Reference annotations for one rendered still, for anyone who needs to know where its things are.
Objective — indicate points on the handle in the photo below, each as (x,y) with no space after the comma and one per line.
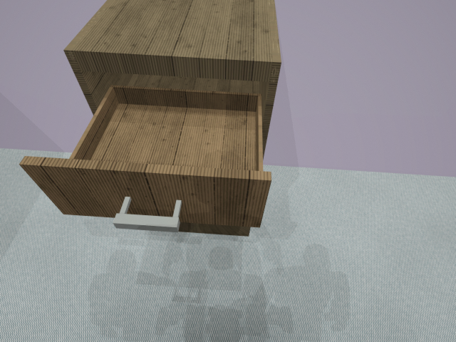
(147,222)

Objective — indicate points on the cabinet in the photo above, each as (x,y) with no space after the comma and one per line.
(215,45)

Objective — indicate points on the drawer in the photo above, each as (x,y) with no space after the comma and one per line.
(159,145)

